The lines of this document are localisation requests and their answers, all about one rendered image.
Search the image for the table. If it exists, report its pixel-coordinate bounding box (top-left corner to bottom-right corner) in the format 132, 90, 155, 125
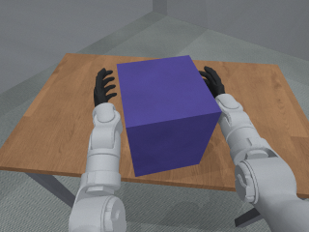
0, 53, 309, 228

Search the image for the right robot hand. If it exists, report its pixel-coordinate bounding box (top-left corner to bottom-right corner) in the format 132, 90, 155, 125
198, 66, 226, 98

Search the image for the left robot upper arm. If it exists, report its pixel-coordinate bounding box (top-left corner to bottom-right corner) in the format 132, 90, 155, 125
69, 195, 126, 232

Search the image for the right robot forearm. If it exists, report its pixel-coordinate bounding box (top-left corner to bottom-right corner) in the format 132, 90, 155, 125
215, 94, 297, 193

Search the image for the left robot forearm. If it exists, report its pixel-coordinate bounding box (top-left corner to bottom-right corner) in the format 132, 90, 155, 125
69, 102, 123, 232

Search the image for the carton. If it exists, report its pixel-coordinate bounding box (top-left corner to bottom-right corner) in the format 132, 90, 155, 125
116, 55, 222, 177

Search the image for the left robot hand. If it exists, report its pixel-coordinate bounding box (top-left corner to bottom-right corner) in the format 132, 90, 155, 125
94, 68, 117, 107

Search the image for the right robot upper arm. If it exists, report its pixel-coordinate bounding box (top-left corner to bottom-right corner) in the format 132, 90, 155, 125
235, 157, 309, 232

